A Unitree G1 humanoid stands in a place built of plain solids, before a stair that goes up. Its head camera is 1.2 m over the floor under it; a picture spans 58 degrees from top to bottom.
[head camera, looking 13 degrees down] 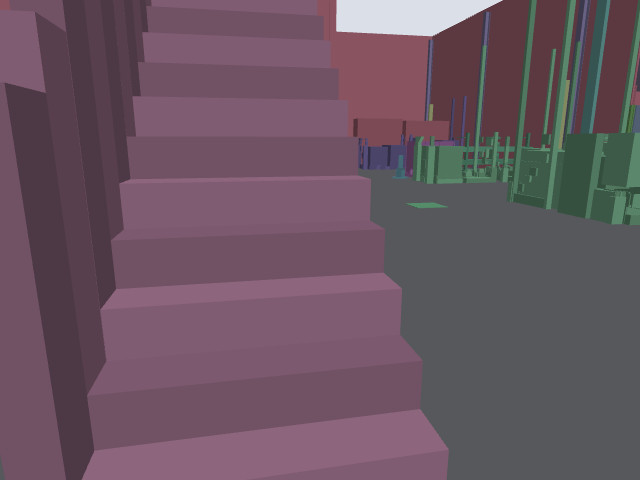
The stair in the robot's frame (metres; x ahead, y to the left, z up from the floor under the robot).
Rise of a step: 0.20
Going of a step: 0.23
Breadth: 1.17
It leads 11 degrees to the left of straight ahead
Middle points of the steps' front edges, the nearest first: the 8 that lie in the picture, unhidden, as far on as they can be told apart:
1.34 0.19 0.41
1.57 0.23 0.61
1.79 0.28 0.81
2.01 0.32 1.01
2.23 0.37 1.22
2.45 0.41 1.42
2.67 0.46 1.62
2.89 0.50 1.83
